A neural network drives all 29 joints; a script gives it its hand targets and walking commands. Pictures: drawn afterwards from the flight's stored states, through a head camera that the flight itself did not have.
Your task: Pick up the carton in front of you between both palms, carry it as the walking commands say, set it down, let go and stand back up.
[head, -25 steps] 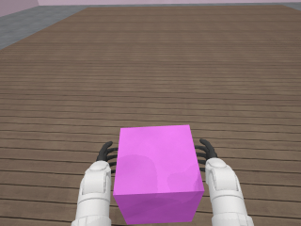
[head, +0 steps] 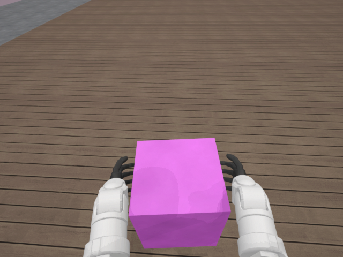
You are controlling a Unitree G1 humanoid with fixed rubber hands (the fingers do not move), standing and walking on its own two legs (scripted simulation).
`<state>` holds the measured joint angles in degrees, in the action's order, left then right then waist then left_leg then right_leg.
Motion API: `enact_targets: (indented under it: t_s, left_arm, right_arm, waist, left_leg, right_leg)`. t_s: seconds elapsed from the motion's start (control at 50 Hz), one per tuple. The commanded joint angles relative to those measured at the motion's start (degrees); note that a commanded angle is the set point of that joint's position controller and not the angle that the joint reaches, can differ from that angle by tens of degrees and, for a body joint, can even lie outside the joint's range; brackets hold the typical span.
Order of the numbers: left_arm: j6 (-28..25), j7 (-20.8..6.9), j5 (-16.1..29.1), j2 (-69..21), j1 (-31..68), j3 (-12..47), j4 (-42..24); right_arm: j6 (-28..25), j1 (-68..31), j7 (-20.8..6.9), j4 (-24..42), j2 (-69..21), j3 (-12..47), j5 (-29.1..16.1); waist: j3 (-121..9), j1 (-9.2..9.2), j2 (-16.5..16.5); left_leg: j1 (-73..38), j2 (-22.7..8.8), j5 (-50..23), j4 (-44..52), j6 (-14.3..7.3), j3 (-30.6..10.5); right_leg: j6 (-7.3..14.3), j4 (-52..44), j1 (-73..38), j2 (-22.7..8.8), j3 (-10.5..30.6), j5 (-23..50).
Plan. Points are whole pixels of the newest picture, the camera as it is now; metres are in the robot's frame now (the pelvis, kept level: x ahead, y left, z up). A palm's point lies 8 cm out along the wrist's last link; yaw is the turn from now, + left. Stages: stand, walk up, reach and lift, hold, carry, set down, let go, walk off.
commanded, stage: set down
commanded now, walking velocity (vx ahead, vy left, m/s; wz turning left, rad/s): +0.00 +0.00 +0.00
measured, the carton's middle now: (178, 195) +0.33 +0.00 -0.05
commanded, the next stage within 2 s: none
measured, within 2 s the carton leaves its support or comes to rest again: rests again in 1.92 s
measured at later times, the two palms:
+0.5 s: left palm (134, 208) +0.35 +0.14 -0.16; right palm (224, 201) +0.37 -0.15 -0.16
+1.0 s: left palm (141, 214) +0.40 +0.14 -0.29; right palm (216, 206) +0.43 -0.16 -0.30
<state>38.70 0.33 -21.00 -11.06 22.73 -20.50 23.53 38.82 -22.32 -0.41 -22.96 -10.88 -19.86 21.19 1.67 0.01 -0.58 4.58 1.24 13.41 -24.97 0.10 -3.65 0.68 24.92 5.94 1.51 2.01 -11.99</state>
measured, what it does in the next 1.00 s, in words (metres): lowers itself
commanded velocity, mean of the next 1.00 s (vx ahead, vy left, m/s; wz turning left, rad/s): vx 0.00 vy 0.00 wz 0.00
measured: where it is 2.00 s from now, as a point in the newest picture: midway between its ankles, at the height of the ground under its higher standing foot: outside the picture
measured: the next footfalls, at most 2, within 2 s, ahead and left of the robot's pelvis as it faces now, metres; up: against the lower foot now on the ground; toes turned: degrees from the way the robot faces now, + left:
none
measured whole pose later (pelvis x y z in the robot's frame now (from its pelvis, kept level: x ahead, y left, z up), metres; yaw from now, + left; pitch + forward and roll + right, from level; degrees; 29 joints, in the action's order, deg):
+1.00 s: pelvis -0.06 -0.01 -0.21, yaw +1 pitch +45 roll +3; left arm 17.1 6.2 -12.8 -7.5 53.3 -31.3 30.1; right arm 17.6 -59.1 1.2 -39.1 1.5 -23.1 15.6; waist -7.8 1.2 -1.0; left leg 103.3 5.5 27.8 -85.6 3.4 -3.8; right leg -0.4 86.2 105.8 5.1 4.3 -25.5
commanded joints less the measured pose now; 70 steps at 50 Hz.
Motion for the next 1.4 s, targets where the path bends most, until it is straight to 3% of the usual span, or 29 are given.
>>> enact_targets:
  t_s: [0.0,0.1,0.16,0.28,0.36,0.42,0.46,0.56,0.62,0.72,0.96,1.38]
  left_arm:
    - [-4.4,-13.5,10.6,-51.3,32.2,20.7,6.8]
    - [-11.4,-10.1,3.0,-44.0,31.7,10.2,11.1]
    - [-17.2,-9.0,1.8,-40.9,30.6,9.2,11.2]
    - [-28.5,-8.6,6.4,-45.3,35.0,19.2,10.0]
    - [-32.3,-8.5,10.6,-47.7,41.5,28.7,5.5]
    - [-31.7,-8.3,13.5,-48.5,44.9,33.1,2.3]
    - [-30.0,-8.7,14.1,-49.1,46.2,33.4,2.3]
    - [-24.4,-11.5,12.2,-50.5,50.8,28.1,6.5]
    - [-22.1,-12.9,11.0,-50.1,53.6,24.5,9.2]
    - [-21.9,-13.0,11.2,-49.4,58.4,22.0,11.2]
    - [-22.6,-10.0,16.5,-46.5,69.6,24.2,9.8]
    - [-23.8,-6.2,18.3,-37.8,85.5,18.9,12.1]
  right_arm:
    - [-5.1,-33.8,-14.5,-6.5,-47.3,21.2,-10.7]
    - [-12.3,-34.0,-12.8,-12.7,-38.7,10.5,-2.5]
    - [-17.8,-32.0,-12.5,-14.4,-35.7,9.3,-1.0]
    - [-28.7,-36.1,-12.7,-14.4,-40.9,19.3,-5.6]
    - [-32.3,-42.1,-12.3,-10.3,-43.5,28.2,-9.3]
    - [-31.6,-45.5,-12.0,-7.5,-44.2,32.4,-11.9]
    - [-29.9,-46.4,-12.3,-8.0,-44.6,32.6,-12.2]
    - [-24.4,-49.1,-14.8,-14.3,-46.4,27.5,-9.8]
    - [-22.1,-52.0,-15.9,-17.3,-46.2,24.1,-8.5]
    - [-21.7,-57.2,-15.9,-19.6,-45.4,22.5,-9.0]
    - [-22.3,-67.4,-12.7,-19.8,-42.3,26.1,-13.7]
    - [-23.2,-81.9,-11.2,-25.9,-31.2,23.0,-16.4]
  waist:
    - [-7.6,-0.1,-0.5]
    - [-8.1,-0.16,-0.3]
    - [-12.9,0.41,0.0]
    - [-30.7,0.34,1.2]
    - [-50.9,0.5,2.3]
    - [-62.4,0.56,2.6]
    - [-63.3,0.27,2.4]
    - [-53.7,0.25,1.7]
    - [-51.2,0.6,1.9]
    - [-55.0,1.06,2.6]
    - [-69.3,1.04,4.1]
    - [-65.9,1.55,5.2]
  left_leg:
    - [6.7,3.0,-1.2,3.1,-0.8,-1.0]
    - [13.7,3.8,-6.2,-2.6,-0.3,-0.6]
    - [17.7,4.5,-10.7,-6.3,0.2,-0.2]
    - [25.9,6.1,-19.2,-15.8,1.3,0.8]
    - [32.2,6.9,-24.1,-24.2,2.2,1.5]
    - [36.6,7.4,-23.8,-28.8,2.8,2.0]
    - [40.3,7.6,-19.7,-30.8,2.8,2.4]
    - [52.7,7.9,-3.5,-34.3,2.3,4.1]
    - [59.0,8.0,0.8,-36.7,2.0,4.8]
    - [66.1,8.3,0.1,-42.5,2.1,5.5]
    - [76.9,9.5,-0.9,-55.9,3.5,7.4]
    - [88.6,9.1,2.0,-73.1,3.9,9.5]
  right_leg:
    - [0.4,-1.5,-0.4,2.6,2.1,1.1]
    - [0.8,4.4,8.9,3.8,1.4,5.7]
    - [0.5,8.3,13.4,4.5,1.2,10.0]
    - [0.0,17.5,19.4,5.3,1.1,20.2]
    - [-0.6,26.1,21.0,5.2,1.3,28.1]
    - [-1.2,31.1,22.9,5.4,0.9,29.1]
    - [-1.5,32.7,27.4,5.7,0.4,24.3]
    - [-1.1,34.8,41.1,6.2,-0.8,6.1]
    - [-0.8,36.8,46.0,6.3,-1.2,1.6]
    - [-1.0,42.4,51.6,6.5,-1.7,2.7]
    - [-2.2,55.7,58.8,7.3,-2.5,6.0]
    - [-2.1,72.4,73.6,6.7,-3.6,2.5]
